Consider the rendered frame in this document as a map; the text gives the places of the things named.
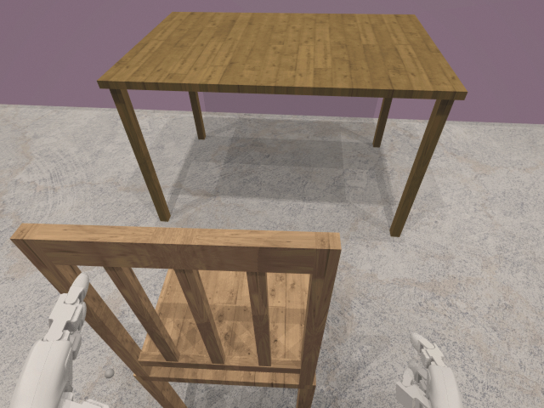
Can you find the chair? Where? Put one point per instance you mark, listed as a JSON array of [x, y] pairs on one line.
[[237, 307]]

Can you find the robot left hand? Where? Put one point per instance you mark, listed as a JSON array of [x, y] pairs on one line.
[[48, 367]]

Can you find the table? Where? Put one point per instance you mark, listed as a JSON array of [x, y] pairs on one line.
[[354, 55]]

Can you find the robot right hand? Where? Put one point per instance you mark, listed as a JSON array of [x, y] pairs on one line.
[[438, 387]]

